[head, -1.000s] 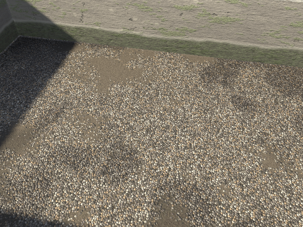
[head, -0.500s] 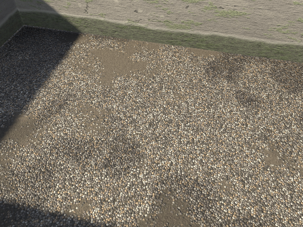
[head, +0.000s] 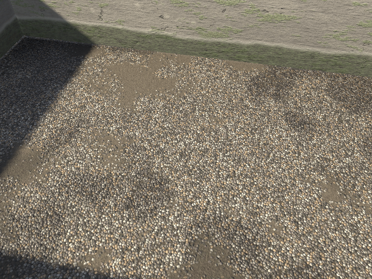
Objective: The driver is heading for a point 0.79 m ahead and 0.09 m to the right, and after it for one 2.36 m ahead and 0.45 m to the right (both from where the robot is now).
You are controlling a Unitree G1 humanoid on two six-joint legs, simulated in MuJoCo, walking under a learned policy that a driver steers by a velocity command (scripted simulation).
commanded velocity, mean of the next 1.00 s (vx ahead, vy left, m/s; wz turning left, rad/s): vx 0.08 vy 0.00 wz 0.00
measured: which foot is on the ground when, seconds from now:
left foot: down 0.00-1.00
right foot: down 0.00-1.00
